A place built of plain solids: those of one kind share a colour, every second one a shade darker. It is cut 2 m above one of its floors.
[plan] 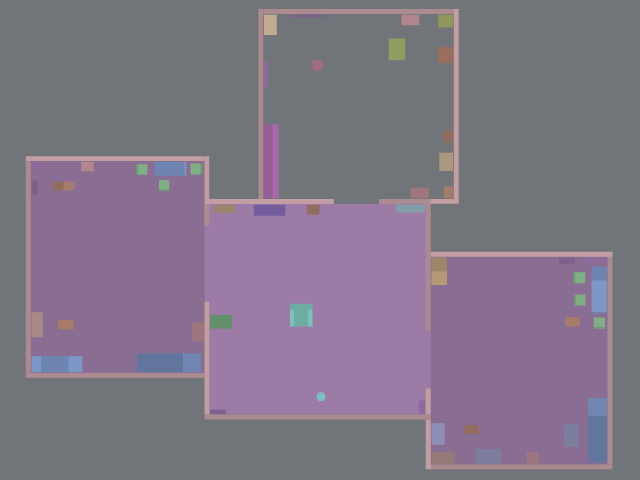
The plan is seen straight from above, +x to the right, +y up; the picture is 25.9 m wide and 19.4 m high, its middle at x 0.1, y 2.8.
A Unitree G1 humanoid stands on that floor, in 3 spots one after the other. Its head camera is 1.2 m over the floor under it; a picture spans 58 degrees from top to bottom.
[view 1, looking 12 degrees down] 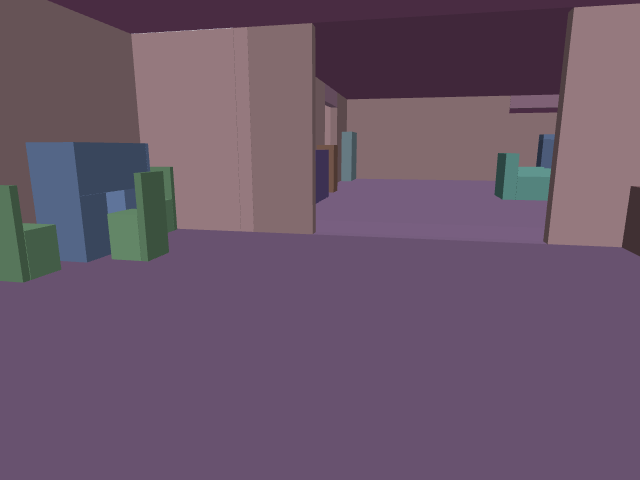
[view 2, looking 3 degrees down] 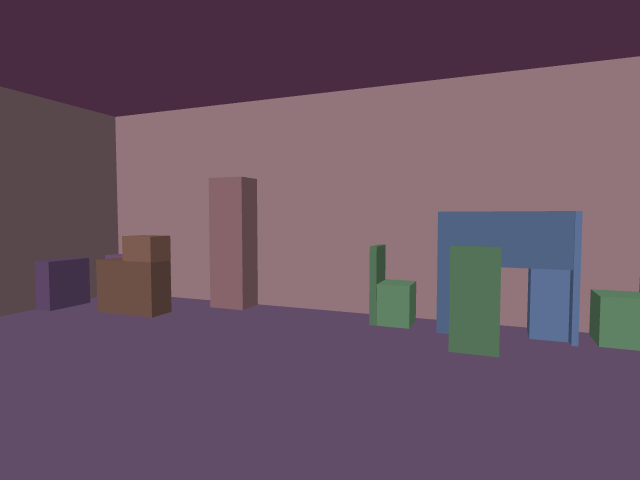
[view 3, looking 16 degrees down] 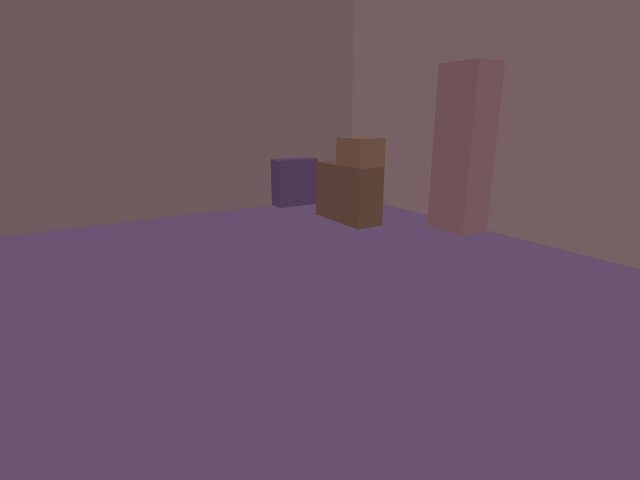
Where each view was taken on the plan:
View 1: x -10.45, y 2.02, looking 12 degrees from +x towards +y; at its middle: floor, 5.77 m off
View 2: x -6.05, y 0.82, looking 112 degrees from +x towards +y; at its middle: wall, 5.59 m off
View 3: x -6.15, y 2.02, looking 148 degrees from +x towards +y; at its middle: floor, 4.35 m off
